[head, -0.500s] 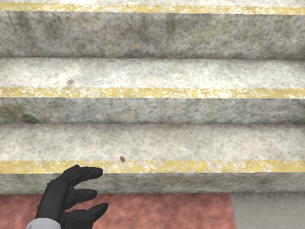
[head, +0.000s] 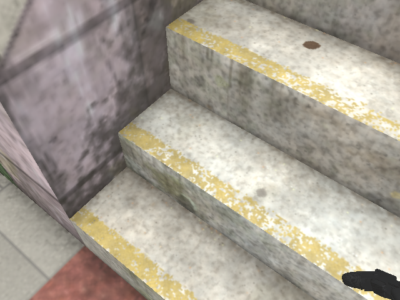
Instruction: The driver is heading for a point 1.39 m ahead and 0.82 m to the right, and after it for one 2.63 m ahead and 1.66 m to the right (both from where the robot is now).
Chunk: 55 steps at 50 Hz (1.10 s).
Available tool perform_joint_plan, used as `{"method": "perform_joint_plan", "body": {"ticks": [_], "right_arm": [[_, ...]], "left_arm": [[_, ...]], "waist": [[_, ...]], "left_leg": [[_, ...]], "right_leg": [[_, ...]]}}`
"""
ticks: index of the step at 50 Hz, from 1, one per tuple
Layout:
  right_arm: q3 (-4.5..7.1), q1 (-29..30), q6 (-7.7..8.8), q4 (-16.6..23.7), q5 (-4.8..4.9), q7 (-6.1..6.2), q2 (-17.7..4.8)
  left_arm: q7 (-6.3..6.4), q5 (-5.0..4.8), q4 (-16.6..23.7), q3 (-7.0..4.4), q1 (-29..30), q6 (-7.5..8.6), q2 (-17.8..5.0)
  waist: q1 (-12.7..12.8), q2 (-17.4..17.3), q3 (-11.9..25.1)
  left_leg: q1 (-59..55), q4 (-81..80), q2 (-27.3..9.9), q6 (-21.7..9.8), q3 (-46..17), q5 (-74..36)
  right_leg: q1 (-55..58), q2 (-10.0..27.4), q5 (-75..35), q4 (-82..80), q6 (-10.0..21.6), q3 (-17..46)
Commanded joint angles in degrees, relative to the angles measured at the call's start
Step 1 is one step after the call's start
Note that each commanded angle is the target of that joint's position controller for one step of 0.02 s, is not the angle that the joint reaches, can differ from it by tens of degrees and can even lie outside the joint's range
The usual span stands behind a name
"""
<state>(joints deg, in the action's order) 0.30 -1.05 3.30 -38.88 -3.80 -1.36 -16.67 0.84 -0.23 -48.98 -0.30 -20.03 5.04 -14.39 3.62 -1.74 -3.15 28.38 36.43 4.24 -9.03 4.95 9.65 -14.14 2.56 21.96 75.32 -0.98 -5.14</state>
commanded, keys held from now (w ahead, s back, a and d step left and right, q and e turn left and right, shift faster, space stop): e+shift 0.98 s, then shift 0.02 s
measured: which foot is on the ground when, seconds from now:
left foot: down 0.00-0.42, up 0.44-1.00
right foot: up 0.00-0.38, down 0.40-1.00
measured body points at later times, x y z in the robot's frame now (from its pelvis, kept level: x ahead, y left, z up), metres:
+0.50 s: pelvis +0.21 -0.08 +0.11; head +0.22 -0.08 +0.56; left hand +0.44 +0.09 +0.01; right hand +0.29 -0.37 +0.02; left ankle +0.15 +0.07 -0.43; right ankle +0.25 -0.15 -0.51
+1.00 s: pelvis +0.35 -0.06 +0.22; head +0.38 -0.12 +0.67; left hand +0.62 +0.10 +0.13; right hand +0.42 -0.38 +0.17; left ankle +0.50 +0.01 -0.27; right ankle +0.26 -0.15 -0.51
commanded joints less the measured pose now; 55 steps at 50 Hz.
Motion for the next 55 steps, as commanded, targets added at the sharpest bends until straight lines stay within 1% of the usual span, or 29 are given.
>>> {"method": "perform_joint_plan", "body": {"ticks": [1, 2, 4, 6, 9, 12, 15, 16, 17, 18, 19, 20, 21, 22, 23, 24, 25, 26, 28, 32, 33, 36, 39, 42, 50, 52, 53, 54, 55], "right_arm": [[3.35, -16.4, -0.3, -1.71, 1.05, 1.86, -9.64], [2.02, -13.45, -0.26, -2.57, 1.17, 2.05, -6.9], [0.23, -11.24, 1.14, -3.61, 2.35, 2.03, -3.09], [1.2, -16.65, 2.57, -6.92, 1.23, 0.79, -5.95], [1.2, -22.45, 2.43, -10.98, 1.88, 1.86, -3.77], [-0.17, -23.04, 1.06, -13.37, 2.31, 3.07, -0.72], [0.27, -18.64, 0.53, -12.27, 3.39, 5.28, -5.11], [1.04, -17.45, 0.59, -11.4, 3.78, 5.43, -7.65], [2.02, -12.94, 0.65, -7.99, 4.97, 5.32, -10.45], [3.44, -10.93, 0.92, -5.94, 4.98, 4.81, -14.11], [4.14, -9.02, 0.5, -4.23, 5.75, 3.44, -14.85], [4.35, -8.64, -0.32, -2.29, 7.48, 2.11, -13.3], [4.23, -6.48, -1.09, 0.22, 6.13, 0.35, -9.19], [3.59, -5.65, -1.55, 5.8, 2.09, -1.0, -5.21], [1.59, -6.63, -1.75, 8.76, -0.43, -0.77, 1.67], [0.61, -5.04, -2.13, 10.44, -0.14, 0.24, 4.98], [-0.19, -5.3, -2.65, 10.79, -0.18, 1.67, 6.6], [-0.63, -7.05, -3.16, 11.0, -0.65, 2.61, 6.59], [-0.37, -9.5, -2.93, 10.69, -0.97, 3.22, 4.57], [-0.93, -2.38, -2.83, 13.67, -0.9, 2.69, 4.03], [-1.34, -1.64, -3.18, 13.96, -0.73, 2.21, 6.05], [-0.64, 0.56, -3.63, 14.14, -0.33, 2.5, 5.5], [-1.72, 6.73, -3.82, 16.44, -0.55, 3.09, 7.97], [-1.7, 8.86, -3.53, 16.94, -0.46, 3.09, 6.77], [-2.05, 14.68, -5.77, 23.3, -0.43, 3.45, 5.51], [-2.87, 14.36, -5.78, 25.3, -0.37, 3.47, 7.89], [-3.32, 10.02, -6.46, 24.15, 2.02, 3.5, 8.04], [-2.38, 5.39, -7.01, 22.53, 3.66, 4.07, 8.08], [-0.34, -3.09, -6.53, 18.62, 4.52, 5.01, 7.11]], "left_arm": [[1.41, -0.64, 5.59, 0.01, -3.3, -0.72, -5.0], [1.18, 0.93, 5.59, -0.05, -1.54, -1.44, -4.54], [0.45, 2.55, 4.64, -0.17, -3.73, -4.52, -2.57], [2.65, 1.83, 6.91, -0.59, 1.58, -7.02, 1.5], [5.08, 1.52, 16.03, -0.14, 18.28, -6.9, 4.86], [3.7, 1.42, 21.12, 2.13, 24.59, -6.52, 8.56], [1.94, 2.62, 24.57, 3.22, 24.78, -8.65, 9.02], [2.37, 2.57, 23.52, 2.97, 20.86, -9.21, 9.12], [2.42, 1.89, 20.19, 1.88, 14.29, -9.64, 5.73], [2.66, 1.54, 17.26, 1.3, 7.26, -9.99, 4.85], [2.55, 2.08, 16.01, 0.55, 0.93, -9.47, 2.37], [2.29, 2.03, 15.1, -0.63, -0.59, -8.57, 0.28], [2.31, 1.41, 15.2, -3.07, 1.78, -8.3, -5.53], [3.15, 2.7, 17.39, -6.61, 8.01, -10.26, -14.71], [3.22, 2.54, 18.87, -6.58, 12.51, -9.92, -13.13], [3.17, 2.49, 16.74, -5.33, 13.87, -9.39, -9.1], [3.18, 2.11, 12.92, -4.51, 13.36, -8.81, -5.84], [3.25, 1.9, 10.72, -3.67, 13.23, -7.89, -3.56], [2.11, 1.99, 8.85, -3.09, 12.55, -6.43, -1.36], [3.27, 0.49, 8.04, -4.49, 8.93, -5.45, -4.93], [4.29, 1.17, 8.74, -4.54, 9.25, -6.02, -5.45], [5.11, 1.37, 11.87, -5.93, 7.37, -6.02, -8.07], [4.75, 1.98, 12.28, -6.16, 4.26, -5.42, -8.33], [5.09, 1.63, 11.85, -6.48, 1.39, -4.3, -8.78], [6.2, 0.88, 10.43, -8.56, -1.78, -3.87, -13.54], [6.51, 0.93, 11.41, -8.74, 1.13, -3.53, -13.69], [5.88, 0.55, 12.29, -8.2, 3.33, -4.66, -13.11], [5.53, -0.12, 12.17, -8.24, 3.93, -5.14, -12.27], [4.45, -1.05, 11.78, -8.07, 6.41, -4.17, -12.71]], "waist": [[-4.66, 4.78, 21.45], [-2.43, 5.6, 13.63], [0.93, 3.42, 6.14], [-1.7, -5.62, 5.89], [-3.97, -2.75, 1.66], [-0.79, 5.13, -0.84], [0.65, -0.17, 3.61], [2.15, -3.63, 8.03], [4.14, -4.24, 13.03], [6.56, -8.89, 20.74], [7.98, -10.43, 27.06], [7.77, -9.58, 28.42], [7.69, 2.55, 22.69], [4.58, 13.31, 23.7], [0.66, 8.28, 17.88], [-1.9, 4.34, 9.39], [-4.97, 1.35, 0.41], [-7.34, 1.1, -3.12], [-8.21, 2.76, -0.85], [-6.14, 1.4, 4.11], [-5.3, 4.8, 7.34], [-1.56, 7.22, 14.25], [0.91, 6.85, 9.46], [2.12, 6.57, 6.64], [1.87, 7.35, 9.5], [-0.82, 8.3, 10.91], [-3.24, 6.77, 11.84], [-4.31, 10.29, 10.92], [-9.86, 11.41, 14.33]], "left_leg": [[-39.29, -9.11, -26.06, -11.03, -21.41, -58.67], [-30.15, -11.64, -23.31, -8.29, -18.66, -45.88], [-12.33, -17.66, -20.47, -4.94, -9.76, -36.61], [-14.03, -20.88, -23.48, -8.38, -10.86, -39.81], [-26.29, -24.4, -26.13, -4.75, -10.45, -11.06], [-21.41, -25.56, -20.07, 1.31, -1.15, -9.01], [-16.34, -32.27, -14.73, 0.46, 8.23, -38.21], [-21.98, -29.11, -14.81, 1.08, 10.51, -58.66], [-22.73, -23.15, -14.46, 0.22, 12.76, -82.0], [-27.8, -14.22, -19.47, -0.82, 11.59, -103.05], [-31.65, -2.64, -21.85, -1.47, 11.11, -109.39], [-28.7, 10.18, -21.01, -0.59, 10.09, -103.3], [-7.63, 35.69, -10.84, 4.48, 5.9, -37.06], [12.73, 66.34, 3.57, 9.27, -6.14, 6.71], [19.77, 82.67, 2.1, 9.75, -12.25, 7.72], [23.25, 84.46, 0.94, 9.51, -12.6, 4.22], [27.44, 82.88, -0.88, 9.2, -11.91, 3.03], [28.33, 81.52, -1.81, 9.31, -11.52, 2.29], [29.18, 81.74, -2.25, 8.63, -9.59, 1.45], [25.61, 57.53, -3.6, 9.28, -6.23, -2.62], [27.22, 60.51, -2.67, 9.47, -5.09, -3.19], [35.64, 70.31, -2.6, 9.89, -7.53, -1.91], [45.35, 76.87, -1.89, 9.06, -9.3, 2.15], [49.95, 76.9, -1.47, 9.27, -10.6, 6.74], [48.58, 67.07, -2.27, 9.22, -13.71, 21.27], [36.33, 58.06, -5.22, 5.82, -17.94, 27.31], [17.62, 39.56, -2.74, 5.57, -8.9, 38.71], [-1.51, 33.32, -1.43, 5.0, -5.41, 35.3], [-14.2, 25.26, -1.34, 4.19, -5.41, 24.15]], "right_leg": [[-29.59, -2.19, 1.5, 30.2, 0.08, 8.62], [-31.43, -1.83, 2.62, 30.87, 0.0, 7.43], [-25.25, -1.52, 2.88, 25.45, -0.28, 6.92], [-35.63, -6.36, 8.26, 51.64, 1.0, 2.04], [-62.29, -4.34, 13.55, 65.14, 5.04, 8.72], [-63.76, -4.1, 8.4, 52.84, 6.4, 3.79], [-41.82, -2.74, 6.85, 25.83, 4.55, -5.16], [-34.38, -2.64, 7.81, 19.61, 5.17, -4.13], [-23.78, -5.84, 8.14, 11.27, 4.91, -7.92], [-16.33, -7.46, 8.59, 9.66, 6.85, -6.67], [-9.92, -9.07, 11.1, 3.89, 8.82, -3.46], [-2.76, -12.01, 10.26, -9.4, 10.52, 1.58], [2.91, -4.85, 3.02, -31.1, 18.2, 29.33], [3.71, 7.16, -18.48, -52.21, 24.66, 70.88], [-3.51, 9.95, -13.96, -54.52, 23.91, 69.46], [-12.39, 7.22, -3.62, -50.96, 21.6, 61.24], [-18.54, 2.76, -0.38, -46.32, 17.32, 49.2], [-22.1, -1.28, -3.32, -43.88, 14.06, 39.01], [-18.71, -4.37, -15.34, -43.94, 11.52, 28.7], [-11.42, -7.63, -32.93, -41.61, 9.29, 23.96], [-6.75, -7.07, -38.49, -40.38, 9.65, 25.29], [7.12, -2.29, -41.85, -41.31, 10.0, 35.34], [11.25, -0.23, -30.4, -43.9, 14.11, 43.12], [16.07, 0.75, -30.82, -45.24, 16.91, 47.01], [22.9, 2.2, -45.12, -46.04, 16.16, 49.14], [15.2, 4.31, -50.34, -49.31, 12.92, 47.63], [4.05, 1.84, -48.24, -56.0, 11.22, 39.26], [-7.6, 0.85, -50.75, -59.55, 9.7, 38.82], [-8.01, 0.77, -60.76, -54.32, 8.26, 35.11]]}}
Velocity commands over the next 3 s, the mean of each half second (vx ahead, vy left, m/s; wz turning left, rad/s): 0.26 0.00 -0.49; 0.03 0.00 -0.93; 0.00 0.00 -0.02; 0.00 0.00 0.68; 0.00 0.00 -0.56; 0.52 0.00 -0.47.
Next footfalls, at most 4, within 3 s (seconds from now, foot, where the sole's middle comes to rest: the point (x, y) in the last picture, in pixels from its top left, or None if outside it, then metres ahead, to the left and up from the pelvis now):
0.40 right None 0.30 -0.16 -0.55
1.10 left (243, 196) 0.59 -0.04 -0.38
1.58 right None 0.37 -0.09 -0.55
2.02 left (157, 229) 0.57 0.19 -0.55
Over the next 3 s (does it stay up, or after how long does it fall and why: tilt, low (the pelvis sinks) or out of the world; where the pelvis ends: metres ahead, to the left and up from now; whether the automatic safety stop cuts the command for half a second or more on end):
stays up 0.49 0.13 0.23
